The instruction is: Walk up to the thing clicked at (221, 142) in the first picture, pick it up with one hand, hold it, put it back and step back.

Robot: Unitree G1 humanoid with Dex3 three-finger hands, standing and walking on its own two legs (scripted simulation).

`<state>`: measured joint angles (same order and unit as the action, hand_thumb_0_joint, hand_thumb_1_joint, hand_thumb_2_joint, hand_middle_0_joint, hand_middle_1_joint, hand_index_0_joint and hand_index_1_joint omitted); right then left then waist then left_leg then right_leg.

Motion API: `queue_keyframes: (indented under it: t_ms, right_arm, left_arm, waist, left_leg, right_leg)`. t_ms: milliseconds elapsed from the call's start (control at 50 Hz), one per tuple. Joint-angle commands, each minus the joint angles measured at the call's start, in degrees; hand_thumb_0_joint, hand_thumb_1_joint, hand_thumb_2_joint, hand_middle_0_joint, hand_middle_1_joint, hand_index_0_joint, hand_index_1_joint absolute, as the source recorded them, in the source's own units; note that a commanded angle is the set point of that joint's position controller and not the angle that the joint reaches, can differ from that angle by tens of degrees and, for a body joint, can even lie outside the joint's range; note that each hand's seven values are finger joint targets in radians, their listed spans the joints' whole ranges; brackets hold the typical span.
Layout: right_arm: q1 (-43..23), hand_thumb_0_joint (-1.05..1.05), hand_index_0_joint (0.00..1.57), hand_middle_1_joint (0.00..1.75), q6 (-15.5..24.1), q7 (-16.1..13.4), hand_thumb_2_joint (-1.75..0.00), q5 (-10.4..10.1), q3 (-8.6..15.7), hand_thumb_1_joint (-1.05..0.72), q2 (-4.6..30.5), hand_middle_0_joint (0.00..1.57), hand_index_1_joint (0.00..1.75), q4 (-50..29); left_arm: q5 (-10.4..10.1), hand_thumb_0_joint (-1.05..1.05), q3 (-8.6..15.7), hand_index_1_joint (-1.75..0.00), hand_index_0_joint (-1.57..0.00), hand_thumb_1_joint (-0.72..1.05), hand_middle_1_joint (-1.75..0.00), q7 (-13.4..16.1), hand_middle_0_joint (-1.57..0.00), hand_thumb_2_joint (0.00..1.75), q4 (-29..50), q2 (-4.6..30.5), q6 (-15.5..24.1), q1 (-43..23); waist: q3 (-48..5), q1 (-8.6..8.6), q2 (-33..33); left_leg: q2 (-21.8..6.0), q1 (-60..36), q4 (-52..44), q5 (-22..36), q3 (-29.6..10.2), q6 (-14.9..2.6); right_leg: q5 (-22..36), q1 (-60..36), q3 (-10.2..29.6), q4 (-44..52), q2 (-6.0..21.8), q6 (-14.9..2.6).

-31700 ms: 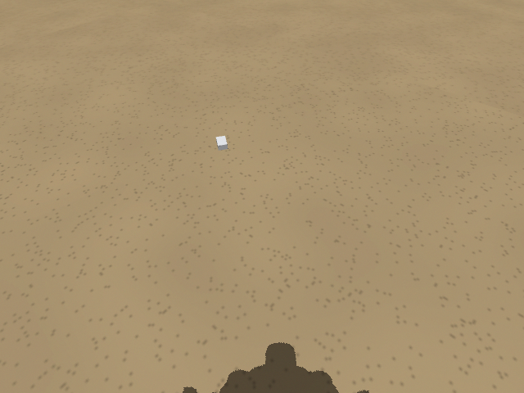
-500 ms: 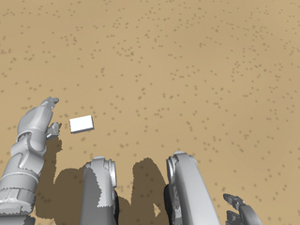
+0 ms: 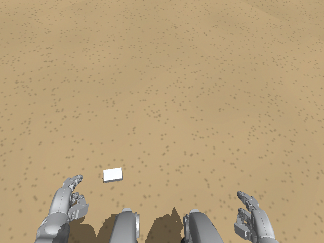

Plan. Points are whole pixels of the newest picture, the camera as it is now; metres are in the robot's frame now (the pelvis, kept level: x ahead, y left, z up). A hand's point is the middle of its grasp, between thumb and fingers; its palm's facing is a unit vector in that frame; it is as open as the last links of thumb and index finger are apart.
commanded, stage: home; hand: left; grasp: from above
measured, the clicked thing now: (113, 175) +0.49 +0.23 -0.60
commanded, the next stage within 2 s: none
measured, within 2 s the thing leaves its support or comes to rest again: neither
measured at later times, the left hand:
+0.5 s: hand (68, 223) +0.20 +0.18 +0.05, palm faces +0.09 -0.98 -0.20, open 7.4 cm
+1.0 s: hand (69, 224) +0.20 +0.18 +0.05, palm faces +0.08 -0.98 -0.20, open 7.4 cm
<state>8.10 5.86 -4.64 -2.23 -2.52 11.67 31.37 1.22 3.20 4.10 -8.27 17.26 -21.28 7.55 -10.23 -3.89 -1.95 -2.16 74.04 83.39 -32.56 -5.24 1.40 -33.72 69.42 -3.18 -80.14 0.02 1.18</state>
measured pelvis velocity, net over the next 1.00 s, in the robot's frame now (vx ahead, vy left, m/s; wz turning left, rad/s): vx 0.04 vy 0.00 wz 0.04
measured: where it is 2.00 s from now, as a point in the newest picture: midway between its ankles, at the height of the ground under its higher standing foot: outside the picture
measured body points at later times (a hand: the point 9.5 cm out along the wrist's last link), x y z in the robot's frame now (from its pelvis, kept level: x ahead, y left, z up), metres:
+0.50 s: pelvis +0.05 +0.00 +0.09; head +0.07 +0.00 +0.54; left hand +0.19 +0.24 +0.07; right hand +0.22 -0.24 +0.04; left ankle +0.06 +0.13 -0.59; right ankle +0.04 -0.14 -0.59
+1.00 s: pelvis +0.04 +0.00 +0.09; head +0.06 +0.00 +0.54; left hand +0.19 +0.23 +0.06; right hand +0.21 -0.24 +0.03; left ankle +0.06 +0.13 -0.59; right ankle +0.04 -0.14 -0.59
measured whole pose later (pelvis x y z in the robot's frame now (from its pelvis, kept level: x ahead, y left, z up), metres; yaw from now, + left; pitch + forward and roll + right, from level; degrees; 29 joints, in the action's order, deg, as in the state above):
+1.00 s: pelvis +0.04 +0.00 +0.09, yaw +2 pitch +10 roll -3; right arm 16.7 13.1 -10.1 0.0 -1.9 12.4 31.2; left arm -3.0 1.9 1.1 7.3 12.7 -26.3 28.5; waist -8.7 -2.4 -2.7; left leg -2.0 40.7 58.1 -27.2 -3.8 1.2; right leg -28.0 36.2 -2.9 -54.5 0.5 1.1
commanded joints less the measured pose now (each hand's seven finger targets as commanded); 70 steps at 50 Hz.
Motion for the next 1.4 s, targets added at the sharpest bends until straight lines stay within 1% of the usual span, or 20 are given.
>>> queue_keyframes:
  t_ms: [0, 60, 120, 180, 240, 280, 360, 440, 540, 580, 640, 780, 900, 980, 1120, 1220, 1280, 1300, 1340, 1380]
  right_arm:
    - [2.42, 0.00, 0.20, 0.30, 4.19, -3.43, -0.90, -0.23, 2.87, -0.90, 8.04, 0.20, 0.30, -7.23]
    - [3.85, 0.00, 0.20, 0.30, 5.19, -4.60, -0.90, -0.02, 2.48, -0.90, 7.63, 0.20, 0.30, -7.92]
    - [5.26, 0.00, 0.20, 0.30, 6.11, -5.56, -0.90, 0.30, 2.51, -0.90, 7.27, 0.20, 0.30, -8.78]
    - [6.03, 0.00, 0.20, 0.30, 6.72, -6.14, -0.90, 0.57, 2.61, -0.90, 6.84, 0.20, 0.30, -9.50]
    - [6.00, 0.00, 0.20, 0.30, 7.41, -6.54, -0.90, 0.81, 2.72, -0.90, 6.78, 0.20, 0.30, -10.17]
    - [5.94, 0.00, 0.20, 0.30, 7.78, -6.58, -0.90, 1.04, 2.79, -0.90, 6.77, 0.20, 0.30, -10.37]
    - [5.19, 0.00, 0.20, 0.30, 8.74, -6.74, -0.90, 1.38, 3.17, -0.90, 7.20, 0.20, 0.30, -10.95]
    - [5.20, 0.00, 0.20, 0.30, 9.74, -6.68, -0.90, 1.87, 3.57, -0.90, 7.69, 0.20, 0.30, -10.52]
    - [4.22, 0.00, 0.20, 0.30, 10.37, -6.37, -0.90, 2.07, 3.64, -0.90, 7.91, 0.20, 0.30, -10.44]
    - [4.07, 0.00, 0.20, 0.30, 10.58, -6.31, -0.90, 2.06, 3.70, -0.90, 7.95, 0.20, 0.30, -10.42]
    - [3.59, 0.00, 0.20, 0.30, 10.64, -6.38, -0.90, 2.08, 3.43, -0.90, 7.77, 0.20, 0.30, -10.31]
    - [3.97, 0.00, 0.20, 0.30, 10.79, -6.34, -0.90, 2.18, 3.53, -0.90, 7.69, 0.20, 0.30, -9.62]
    - [3.68, 0.00, 0.20, 0.30, 10.66, -6.51, -0.90, 2.09, 3.54, -0.90, 7.76, 0.20, 0.30, -9.93]
    - [4.07, 0.00, 0.20, 0.30, 10.83, -6.51, -0.90, 2.09, 3.54, -0.90, 7.77, 0.20, 0.30, -9.66]
    - [3.81, 0.00, 0.20, 0.30, 11.01, -6.45, -0.90, 2.11, 3.57, -0.90, 7.82, 0.20, 0.30, -9.54]
    - [4.05, 0.00, 0.20, 0.30, 11.08, -6.42, -0.90, 1.98, 3.64, -0.90, 7.86, 0.20, 0.30, -9.62]
    - [3.97, 0.00, 0.20, 0.30, 11.02, -6.41, -0.90, 1.93, 3.63, -0.90, 8.10, 0.20, 0.30, -9.81]
    - [3.98, 0.00, 0.20, 0.30, 11.04, -6.47, -0.90, 1.99, 3.57, -0.90, 7.66, 0.20, 0.30, -9.83]
    - [4.00, 0.00, 0.20, 0.30, 10.94, -6.46, -0.90, 1.99, 3.60, -0.90, 7.78, 0.20, 0.30, -9.62]
    - [4.33, 0.00, 0.20, 0.30, 10.97, -6.46, -0.90, 1.99, 3.67, -0.90, 7.95, 0.20, 0.30, -9.52]
  left_arm:
    - [-2.81, 0.00, 4.35, -0.30, -0.20, 0.90, -0.30, 1.05, -0.20, 0.90, 14.49, 5.00, 0.67, 1.01]
    - [-4.48, 0.00, 4.65, -0.30, -0.20, 0.90, -0.30, 0.85, -0.20, 0.90, 17.12, 3.69, -0.56, 6.23]
    - [-5.19, 0.00, 4.25, -0.30, -0.20, 0.90, -0.30, 0.47, -0.20, 0.90, 20.56, 2.60, -1.42, 10.74]
    - [-5.30, 0.00, 3.38, -0.30, -0.20, 0.90, -0.30, 0.12, -0.20, 0.90, 23.29, 1.57, -2.31, 16.28]
    - [-4.86, 0.00, 2.77, -0.30, -0.20, 0.90, -0.30, -0.29, -0.20, 0.90, 25.39, 0.92, -2.88, 19.57]
    - [-4.88, 0.00, 2.13, -0.30, -0.20, 0.90, -0.30, -0.78, -0.20, 0.90, 25.39, 0.21, -3.13, 20.86]
    - [-4.53, 0.00, 2.05, -0.30, -0.20, 0.90, -0.30, -1.74, -0.20, 0.90, 26.97, 0.48, -3.22, 21.24]
    - [-4.43, 0.00, 1.96, -0.30, -0.20, 0.90, -0.30, -2.65, -0.20, 0.90, 26.94, 0.39, -3.01, 20.51]
    - [-3.92, 0.00, 2.38, -0.30, -0.20, 0.90, -0.30, -3.00, -0.20, 0.90, 26.82, 1.06, -2.23, 19.16]
    - [-3.90, 0.00, 2.61, -0.30, -0.20, 0.90, -0.30, -3.01, -0.20, 0.90, 27.29, 1.38, -2.01, 19.30]
    - [-3.66, 0.00, 2.27, -0.30, -0.20, 0.90, -0.30, -2.71, -0.20, 0.90, 27.52, 1.33, -1.92, 19.40]
    - [-3.80, 0.00, 2.10, -0.30, -0.20, 0.90, -0.30, -2.60, -0.20, 0.90, 26.83, 1.06, -1.78, 20.60]
    - [-3.68, 0.00, 2.22, -0.30, -0.20, 0.90, -0.30, -2.45, -0.20, 0.90, 26.56, 1.16, -2.06, 20.32]
    - [-3.86, 0.00, 2.09, -0.30, -0.20, 0.90, -0.30, -2.60, -0.20, 0.90, 26.67, 1.13, -2.22, 20.38]
    - [-3.91, 0.00, 2.51, -0.30, -0.20, 0.90, -0.30, -2.76, -0.20, 0.90, 26.12, 1.24, -2.36, 20.04]
    - [-3.99, 0.00, 2.20, -0.30, -0.20, 0.90, -0.30, -2.87, -0.20, 0.90, 26.88, 1.22, -2.31, 20.00]
    - [-4.05, 0.00, 2.09, -0.30, -0.20, 0.90, -0.30, -2.76, -0.20, 0.90, 27.38, 1.38, -2.19, 19.56]
    - [-3.95, 0.00, 2.21, -0.30, -0.20, 0.90, -0.30, -2.72, -0.20, 0.90, 28.13, 1.34, -2.12, 19.59]
    - [-4.10, 0.00, 2.21, -0.30, -0.20, 0.90, -0.30, -2.69, -0.20, 0.90, 26.00, 1.05, -2.19, 20.40]
    - [-3.99, 0.00, 1.95, -0.30, -0.20, 0.90, -0.30, -2.82, -0.20, 0.90, 27.25, 1.44, -2.03, 20.06]
  waist:
    - [-17.46, -0.49, -4.66]
    - [-15.35, 0.04, -4.19]
    - [-14.41, -0.13, -4.13]
    - [-12.55, 0.47, -3.15]
    - [-9.48, 0.84, -2.66]
    - [-6.24, 0.64, -1.05]
    - [-2.66, 0.80, 0.36]
    - [-2.95, 0.11, 1.28]
    - [-2.01, 1.03, -0.21]
    - [-3.54, 0.92, -1.35]
    - [-2.20, 1.54, -1.24]
    - [-5.11, 1.53, -0.57]
    - [-3.04, 1.75, -1.23]
    - [-3.72, 1.60, -0.84]
    - [-2.14, 1.95, -1.28]
    - [-3.10, 1.40, -1.24]
    - [-2.78, 1.80, -1.80]
    - [-4.23, 1.63, -1.73]
    - [-3.37, 1.59, 0.50]
    - [-4.16, 1.45, -1.52]
  left_leg:
    - [0.68, -25.94, -20.04, 8.28, -0.09, -1.80]
    - [0.89, -29.73, -23.55, 12.27, 0.53, -1.73]
    - [1.19, -33.70, -26.16, 17.05, 1.74, -1.72]
    - [1.55, -36.68, -28.02, 22.35, 2.65, -1.79]
    - [1.63, -38.28, -30.54, 22.45, 2.52, -1.81]
    - [1.69, -38.22, -32.12, 20.20, 2.61, -1.94]
    - [2.01, -38.37, -33.60, 17.15, 3.19, -2.20]
    - [2.17, -39.81, -33.12, 18.60, 3.66, -2.31]
    - [2.30, -39.89, -34.48, 15.06, 3.46, -2.09]
    - [2.35, -40.46, -34.42, 15.65, 3.44, -2.03]
    - [2.32, -39.89, -34.68, 14.68, 3.51, -1.96]
    - [2.15, -40.83, -33.97, 17.75, 3.17, -1.97]
    - [1.89, -40.22, -34.78, 15.56, 3.16, -1.85]
    - [1.83, -40.76, -34.45, 17.42, 3.16, -1.80]
    - [1.93, -39.24, -35.23, 12.73, 3.26, -1.86]
    - [1.77, -40.17, -34.79, 14.92, 3.13, -1.89]
    - [1.60, -40.15, -35.26, 14.55, 2.87, -1.80]
    - [1.52, -40.95, -34.95, 16.01, 2.57, -1.73]
    - [1.73, -40.16, -34.19, 15.93, 3.23, -1.95]
    - [1.70, -41.08, -34.44, 17.34, 3.06, -1.82]
  right_leg:
    - [10.70, -15.81, 0.25, 17.86, -1.18, -1.95]
    - [14.10, -21.56, 0.04, 21.88, -1.22, -1.73]
    - [18.14, -26.53, -0.32, 25.55, -1.50, -1.62]
    - [22.82, -31.05, -0.50, 28.55, -1.60, -1.47]
    - [22.75, -32.61, -1.06, 30.69, -1.70, -1.45]
    - [20.47, -32.85, -1.36, 32.46, -1.85, -1.32]
    - [17.66, -32.99, -1.42, 34.66, -1.49, -0.86]
    - [19.32, -33.70, -1.18, 35.01, -1.23, -0.42]
    - [15.70, -33.61, -1.21, 35.25, -1.11, -0.59]
    - [16.34, -33.83, -0.96, 35.00, -1.16, -0.63]
    - [15.47, -33.74, -1.05, 35.28, -1.06, -0.68]
    - [18.12, -35.33, -1.06, 34.36, -1.26, -0.74]
    - [15.94, -34.01, -1.17, 34.63, -1.34, -0.84]
    - [17.46, -34.65, -1.14, 34.40, -1.38, -0.86]
    - [13.41, -33.85, -1.05, 35.13, -1.27, -0.79]
    - [15.26, -34.03, -1.00, 34.54, -1.36, -0.82]
    - [14.79, -33.65, -1.13, 34.31, -1.46, -0.97]
    - [15.97, -34.15, -1.24, 34.07, -1.46, -0.97]
    - [16.03, -34.35, -0.95, 34.84, -1.30, -0.68]
    - [17.31, -34.36, -0.91, 34.10, -1.35, -0.86]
